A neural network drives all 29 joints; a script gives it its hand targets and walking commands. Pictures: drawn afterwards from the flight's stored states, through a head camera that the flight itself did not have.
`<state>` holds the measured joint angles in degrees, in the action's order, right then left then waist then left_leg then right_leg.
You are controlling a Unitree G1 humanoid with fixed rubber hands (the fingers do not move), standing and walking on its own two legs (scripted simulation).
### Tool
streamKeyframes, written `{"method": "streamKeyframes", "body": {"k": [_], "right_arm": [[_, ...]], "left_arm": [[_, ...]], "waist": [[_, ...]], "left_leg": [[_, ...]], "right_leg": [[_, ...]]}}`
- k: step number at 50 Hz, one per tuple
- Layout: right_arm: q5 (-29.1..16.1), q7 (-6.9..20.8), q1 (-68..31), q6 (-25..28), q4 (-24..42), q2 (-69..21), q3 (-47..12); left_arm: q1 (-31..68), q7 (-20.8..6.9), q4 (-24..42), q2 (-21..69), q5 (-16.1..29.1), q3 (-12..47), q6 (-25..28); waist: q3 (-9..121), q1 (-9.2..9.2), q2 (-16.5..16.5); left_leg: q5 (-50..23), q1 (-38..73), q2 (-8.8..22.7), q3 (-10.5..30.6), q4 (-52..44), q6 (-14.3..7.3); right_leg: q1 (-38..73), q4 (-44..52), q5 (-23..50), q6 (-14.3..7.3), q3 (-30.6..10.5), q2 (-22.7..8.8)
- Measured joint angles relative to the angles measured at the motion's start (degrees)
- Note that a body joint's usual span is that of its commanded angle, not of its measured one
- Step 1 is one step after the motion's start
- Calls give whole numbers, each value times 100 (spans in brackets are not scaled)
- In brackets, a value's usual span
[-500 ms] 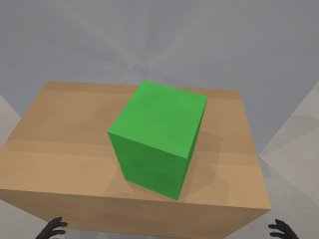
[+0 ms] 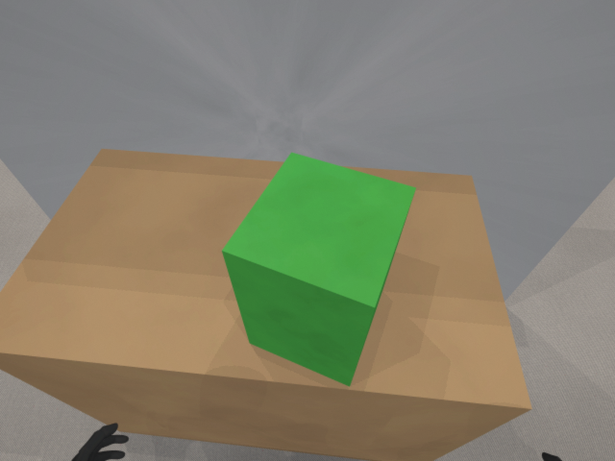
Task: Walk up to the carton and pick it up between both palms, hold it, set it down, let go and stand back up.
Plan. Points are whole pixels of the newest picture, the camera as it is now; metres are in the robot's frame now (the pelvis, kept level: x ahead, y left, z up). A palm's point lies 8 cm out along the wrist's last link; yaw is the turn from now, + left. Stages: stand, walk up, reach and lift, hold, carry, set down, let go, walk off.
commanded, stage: walk up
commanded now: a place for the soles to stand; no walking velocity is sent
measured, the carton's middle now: (322, 275) +0.36 +0.01 +0.02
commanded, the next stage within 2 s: none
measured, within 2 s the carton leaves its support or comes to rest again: neither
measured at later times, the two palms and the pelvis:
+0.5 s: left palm out of the picture +0.06 +0.32 -0.10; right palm out of the picture +0.12 -0.31 -0.09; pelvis -0.01 +0.00 +0.00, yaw +2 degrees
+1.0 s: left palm out of the picture +0.07 +0.33 -0.11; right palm out of the picture +0.11 -0.30 -0.09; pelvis -0.01 +0.01 +0.00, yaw +3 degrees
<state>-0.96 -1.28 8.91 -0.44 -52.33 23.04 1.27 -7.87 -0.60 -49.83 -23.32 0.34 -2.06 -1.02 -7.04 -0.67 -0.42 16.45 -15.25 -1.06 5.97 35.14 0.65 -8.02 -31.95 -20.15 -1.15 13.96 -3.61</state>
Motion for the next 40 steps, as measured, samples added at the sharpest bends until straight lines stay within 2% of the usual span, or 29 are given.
{"method": "streamKeyframes", "body": {"k": [9,13,17,22,30,40], "right_arm": [[50,33,58,-46,-30,-46,59],[47,20,3,0,0,-89,36],[26,16,-60,1,-22,-100,25],[36,24,-154,-24,-28,-45,53],[40,52,-144,-13,-163,-95,58],[4,18,-198,-33,-227,-58,43]], "left_arm": [[-11,-25,-40,-65,1,-108,-106],[3,-28,-97,-100,59,-110,-86],[-35,-25,-211,-64,9,-72,4],[-83,-21,-289,12,-41,-55,50],[-66,-33,-263,-53,35,-106,23],[-2,-10,-303,-24,24,-88,18]], "waist": [[-55,-92,106],[-43,-60,109],[35,-74,61],[28,-88,-25],[-34,-153,117],[22,-83,70]], "left_leg": [[45,-12,-139,7,138,-76],[-25,-41,-109,68,63,-67],[-179,2,-67,154,-178,10],[-204,21,-92,213,-192,27],[-207,140,-190,171,-254,-31],[-166,73,-164,220,-152,-41]], "right_leg": [[-58,-308,-151,54,15,-165],[-78,-183,-50,33,-152,2],[19,139,105,-24,-82,80],[71,170,111,-38,-19,65],[112,54,21,26,-50,-55],[137,121,57,22,-2,-7]]}}
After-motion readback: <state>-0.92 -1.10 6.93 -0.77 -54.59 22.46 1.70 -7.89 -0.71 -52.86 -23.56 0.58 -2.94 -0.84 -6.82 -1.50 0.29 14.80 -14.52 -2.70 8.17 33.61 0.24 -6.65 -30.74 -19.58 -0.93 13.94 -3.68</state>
